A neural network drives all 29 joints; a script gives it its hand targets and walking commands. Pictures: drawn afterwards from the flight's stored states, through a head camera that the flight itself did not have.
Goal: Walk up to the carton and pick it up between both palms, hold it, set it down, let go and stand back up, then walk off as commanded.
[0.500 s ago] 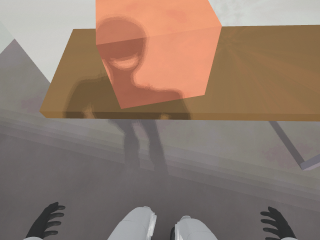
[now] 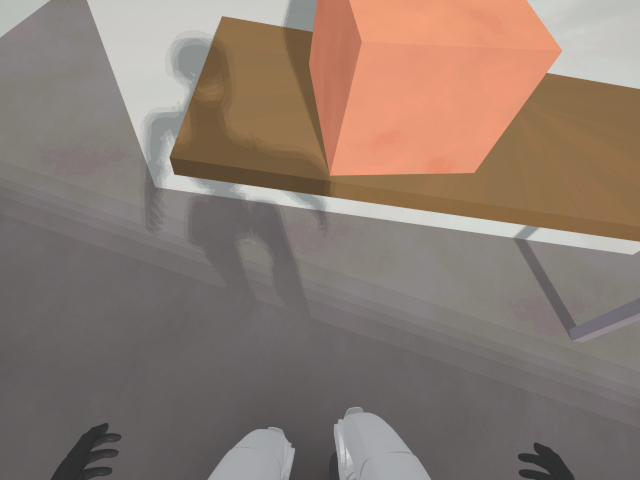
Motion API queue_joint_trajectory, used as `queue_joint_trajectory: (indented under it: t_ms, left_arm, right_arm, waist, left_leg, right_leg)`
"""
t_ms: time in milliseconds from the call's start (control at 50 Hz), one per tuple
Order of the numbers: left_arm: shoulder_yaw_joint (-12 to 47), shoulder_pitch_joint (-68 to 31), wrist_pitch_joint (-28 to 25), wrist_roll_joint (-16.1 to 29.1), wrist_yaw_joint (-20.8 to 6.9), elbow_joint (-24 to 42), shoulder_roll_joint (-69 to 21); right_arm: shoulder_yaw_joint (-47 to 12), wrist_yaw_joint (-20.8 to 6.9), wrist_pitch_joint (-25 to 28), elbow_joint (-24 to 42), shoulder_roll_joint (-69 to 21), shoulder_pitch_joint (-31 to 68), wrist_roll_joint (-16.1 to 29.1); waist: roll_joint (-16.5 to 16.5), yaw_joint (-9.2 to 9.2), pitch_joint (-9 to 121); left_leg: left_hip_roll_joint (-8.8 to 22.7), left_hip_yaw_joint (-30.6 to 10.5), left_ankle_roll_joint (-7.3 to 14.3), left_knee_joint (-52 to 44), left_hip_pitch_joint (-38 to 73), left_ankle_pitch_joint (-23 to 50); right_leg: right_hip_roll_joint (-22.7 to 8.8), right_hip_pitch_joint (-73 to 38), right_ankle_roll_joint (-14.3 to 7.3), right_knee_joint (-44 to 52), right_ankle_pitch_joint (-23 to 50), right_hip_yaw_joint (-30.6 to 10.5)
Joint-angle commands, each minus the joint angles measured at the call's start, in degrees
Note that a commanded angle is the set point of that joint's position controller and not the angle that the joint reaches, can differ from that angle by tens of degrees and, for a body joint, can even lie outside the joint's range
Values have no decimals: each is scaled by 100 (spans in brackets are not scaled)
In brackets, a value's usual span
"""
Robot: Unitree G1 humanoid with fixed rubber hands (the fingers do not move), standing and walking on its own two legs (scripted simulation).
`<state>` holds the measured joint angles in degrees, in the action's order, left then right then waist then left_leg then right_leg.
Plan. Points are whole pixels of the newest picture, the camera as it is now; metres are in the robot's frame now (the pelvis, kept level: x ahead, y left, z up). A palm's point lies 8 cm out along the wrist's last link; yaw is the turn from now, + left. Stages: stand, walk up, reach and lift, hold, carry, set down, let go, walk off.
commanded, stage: walk off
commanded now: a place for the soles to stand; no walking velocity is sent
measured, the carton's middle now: (406, 59) +0.75 -0.07 +0.06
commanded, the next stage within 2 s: none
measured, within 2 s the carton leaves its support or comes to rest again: neither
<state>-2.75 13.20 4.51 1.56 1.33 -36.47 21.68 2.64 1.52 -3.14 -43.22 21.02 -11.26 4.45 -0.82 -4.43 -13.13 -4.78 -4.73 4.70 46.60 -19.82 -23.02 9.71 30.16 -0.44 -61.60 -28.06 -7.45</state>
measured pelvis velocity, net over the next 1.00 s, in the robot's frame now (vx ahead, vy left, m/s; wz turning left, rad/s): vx -0.24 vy -0.05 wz -0.04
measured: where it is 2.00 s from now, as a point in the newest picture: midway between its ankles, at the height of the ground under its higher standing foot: outside the picture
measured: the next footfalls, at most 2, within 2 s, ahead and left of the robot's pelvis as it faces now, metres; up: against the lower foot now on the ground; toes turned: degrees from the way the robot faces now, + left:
right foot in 0.28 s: -0.07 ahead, -0.10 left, +0.00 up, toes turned +11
left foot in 0.40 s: -0.06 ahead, +0.16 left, +0.00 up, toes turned -10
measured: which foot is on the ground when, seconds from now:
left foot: down 0.00-0.26, up 0.28-0.38, down 0.40-0.96, up 0.98-1.00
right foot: up 0.00-0.26, down 0.28-0.40, up 0.42-0.94, down 0.96-1.00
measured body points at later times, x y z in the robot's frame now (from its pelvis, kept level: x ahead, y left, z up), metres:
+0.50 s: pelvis -0.13 +0.07 -0.01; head -0.06 +0.14 +0.43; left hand -0.07 +0.39 -0.17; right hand +0.02 -0.23 -0.09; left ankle -0.10 +0.17 -0.71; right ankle -0.11 -0.09 -0.67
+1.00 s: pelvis -0.24 -0.05 -0.04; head -0.20 -0.03 +0.41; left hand -0.21 +0.29 -0.15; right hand -0.11 -0.36 -0.13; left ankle -0.12 +0.15 -0.69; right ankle -0.26 -0.17 -0.72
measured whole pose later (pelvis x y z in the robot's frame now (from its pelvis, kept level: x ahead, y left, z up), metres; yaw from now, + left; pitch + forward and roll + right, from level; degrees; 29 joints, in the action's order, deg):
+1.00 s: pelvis -0.24 -0.05 -0.04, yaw -2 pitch -7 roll +1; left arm -8.1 18.7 3.6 1.6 -1.5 -42.4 24.9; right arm 3.2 4.0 -1.1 -43.7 20.4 -9.2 4.3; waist -3.4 -4.8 -13.3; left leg 0.8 -10.4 0.7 59.5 -31.3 -28.5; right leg 4.0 16.9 -0.9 -58.1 -36.3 -7.0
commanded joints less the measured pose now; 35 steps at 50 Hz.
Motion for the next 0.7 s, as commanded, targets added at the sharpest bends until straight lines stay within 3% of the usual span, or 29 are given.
queue_joint_trajectory:
  t_ms: [0,20,40,60,100,120,140,160,180,200,220,240,260,280,300,320,340,360,380,400,420,440,460,480,520,560,600,620,680]
  left_arm:
    - [-478,731,-62,-186,85,-460,1196]
    - [-495,739,-39,-204,76,-508,1192]
    - [-509,918,-28,-219,77,-548,1225]
    - [-542,1031,-19,-218,78,-704,1206]
    - [-585,1211,30,-273,68,-755,1184]
    - [-622,1515,36,-296,53,-855,1226]
    - [-676,1596,34,-312,50,-874,1275]
    - [-784,2107,33,-344,57,-983,1328]
    - [-865,2607,35,-329,53,-1047,1426]
    - [-863,2556,3,-326,68,-992,1382]
    - [-875,1928,-66,-304,110,-713,1413]
    - [-773,104,-126,-408,155,-192,1470]
    - [-643,-1031,-203,-484,160,252,1329]
    - [-536,-1656,-302,-452,227,408,1440]
    - [-542,-1560,-353,-505,270,392,1383]
    - [-514,-1556,-302,-538,139,449,1347]
    - [-392,-1007,-254,-479,14,161,1156]
    - [-389,-142,-223,-421,-61,27,1055]
    - [-424,430,-130,-397,-132,-61,1033]
    - [-486,950,-69,-427,-147,-146,1294]
    - [-563,647,-5,-442,-78,-196,1510]
    - [-531,356,18,-365,-80,-155,1419]
    - [-523,473,41,-328,-117,-180,1361]
    - [-546,579,56,-320,-124,-221,1315]
    - [-580,501,88,-369,-164,-236,1309]
    - [-659,528,148,-414,-168,-308,1382]
    - [-710,519,185,-425,-194,-354,1453]
    - [-762,601,191,-445,-205,-425,1526]
    - [-833,662,189,-464,-237,-465,1542]
  right_arm:
    - [468,190,265,515,1286,278,-548]
    - [482,195,247,522,1289,368,-507]
    - [516,217,229,510,1338,413,-481]
    - [558,209,206,529,1378,576,-477]
    - [557,219,180,593,1303,684,-470]
    - [582,218,156,647,1314,919,-452]
    - [612,235,141,653,1371,1082,-439]
    - [664,257,114,727,1419,1455,-432]
    - [697,264,77,890,1465,1740,-391]
    - [674,259,63,925,1373,1769,-406]
    - [720,260,35,844,1398,1484,-367]
    - [684,267,48,704,1246,760,-330]
    - [683,302,92,543,1484,-51,-469]
    - [747,317,83,460,1525,-846,-413]
    - [643,247,87,498,1384,-656,-442]
    - [553,268,258,337,1322,-663,-475]
    - [563,286,392,100,1334,-774,-463]
    - [619,311,496,116,1548,-209,-460]
    - [642,342,534,300,1807,134,-576]
    - [738,396,539,332,2221,33,-551]
    - [754,450,525,324,2157,-119,-495]
    - [703,495,513,245,1920,-51,-534]
    - [644,532,505,215,1751,192,-559]
    - [615,518,478,188,1659,172,-557]
    - [632,487,444,153,1660,310,-541]
    - [648,476,410,205,1753,254,-524]
    - [691,457,395,183,1861,327,-551]
    - [688,448,386,220,1908,361,-577]
    - [702,443,373,299,1921,281,-559]
  waist:
    - [1065,386,1224]
    - [1110,372,1180]
    - [1228,295,1174]
    - [1284,235,1203]
    - [1435,152,1120]
    - [1584,18,1145]
    - [1554,-100,1150]
    - [1591,-414,1257]
    - [1359,-744,1367]
    - [999,-831,1389]
    - [-853,-808,1118]
    - [-2983,-56,808]
    - [-787,724,702]
    - [-427,1194,604]
    - [-665,1055,273]
    - [-1170,1134,359]
    - [-674,1121,638]
    - [147,735,813]
    - [582,315,1038]
    - [997,159,1699]
    - [978,427,1844]
    - [772,384,1440]
    - [692,217,1351]
    - [861,212,1303]
    - [928,245,1095]
    - [963,287,1007]
    - [827,287,759]
    - [1088,312,635]
    - [1132,322,533]
  left_leg:
    - [971,-1158,-1788,-2193,1535,3709]
    - [976,-1227,-1731,-2299,1692,3569]
    - [866,-1063,-2074,-2486,1540,3638]
    - [1006,-1117,-1941,-2531,1509,3747]
    - [905,-973,-2181,-2782,1239,3964]
    - [814,-844,-2400,-2865,1032,3948]
    - [779,-852,-2459,-2727,1060,4222]
    - [562,-676,-2748,-2189,890,4531]
    - [337,-393,-2896,-1541,825,4535]
    - [-83,-63,-2776,-424,1184,4540]
    - [-483,-213,-2419,2030,1542,2437]
    - [-296,-1016,-1148,4557,1061,-2052]
    - [173,-2090,-295,4555,1291,-1574]
    - [414,-2421,-116,4644,1239,-1617]
    - [749,-2230,-12,2952,844,-1456]
    - [1115,-1764,149,751,1188,-1091]
    - [1104,-1370,-98,-1872,1215,320]
    - [1145,-1618,-366,-2513,1293,2022]
    - [1480,-2225,-549,-1921,1845,3954]
    - [2392,-3173,-450,-1263,2311,5335]
    - [2308,-3480,-382,-1435,1954,4760]
    - [1928,-3045,-650,-1567,1454,4092]
    - [1722,-2541,-866,-1443,1537,3766]
    - [1588,-2191,-939,-1493,1341,3439]
    - [1517,-2122,-720,-1815,983,2086]
    - [1614,-2300,-616,-2270,570,646]
    - [1693,-2450,-242,-2577,159,-840]
    - [1788,-2433,6,-2697,-177,-1399]
    - [1936,-2533,425,-2685,-514,-1775]
  right_leg:
    - [284,86,-43,-73,130,-265]
    - [326,170,-16,-34,120,-172]
    - [343,-150,-19,253,105,-103]
    - [320,-288,35,150,43,-43]
    - [392,-801,59,332,-74,185]
    - [365,-1195,65,538,-162,274]
    - [318,-1427,3,677,-310,290]
    - [146,-1873,-225,1022,-413,248]
    - [-148,-2249,-513,1919,-119,475]
    - [-451,-2091,-857,3170,316,542]
    - [-1538,-1244,-1270,5012,1387,-606]
    - [-2740,96,-1707,4510,3788,-3047]
    - [-2681,916,-1570,4048,3581,-2822]
    - [-2824,1104,-1583,3215,4282,-2162]
    - [-3174,1021,-1574,3057,4473,-2363]
    - [-2482,796,-1092,2480,4280,-1727]
    - [-1235,-492,-321,1135,3562,-624]
    - [-355,-612,-80,251,920,-374]
    - [97,123,7,-41,-712,-506]
    - [84,630,18,-455,-953,-794]
    - [-71,539,-58,-859,-829,-1176]
    - [-22,361,-104,-882,-494,-1156]
    - [-31,561,-100,-919,-189,-1160]
    - [-33,469,-86,-737,-41,-1011]
    - [-10,394,-23,-837,27,-847]
    - [19,354,33,-1193,164,-883]
    - [24,403,116,-1596,228,-783]
    - [-26,398,137,-1757,291,-655]
    - [-8,296,167,-2254,289,-589]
